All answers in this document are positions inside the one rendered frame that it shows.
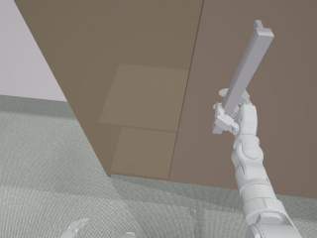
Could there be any robot left hand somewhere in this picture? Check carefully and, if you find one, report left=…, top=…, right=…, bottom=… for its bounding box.
left=59, top=217, right=89, bottom=238

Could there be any wardrobe door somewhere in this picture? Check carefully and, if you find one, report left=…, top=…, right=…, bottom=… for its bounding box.
left=168, top=0, right=317, bottom=199

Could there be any handle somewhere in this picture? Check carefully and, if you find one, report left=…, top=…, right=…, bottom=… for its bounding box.
left=212, top=20, right=274, bottom=134

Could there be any right robot upper arm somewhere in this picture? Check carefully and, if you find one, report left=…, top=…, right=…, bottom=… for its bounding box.
left=246, top=223, right=301, bottom=238

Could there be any right robot forearm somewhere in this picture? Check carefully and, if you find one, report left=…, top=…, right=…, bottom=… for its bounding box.
left=231, top=134, right=302, bottom=238

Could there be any robot right hand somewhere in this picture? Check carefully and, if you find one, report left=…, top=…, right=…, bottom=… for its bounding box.
left=213, top=88, right=258, bottom=139

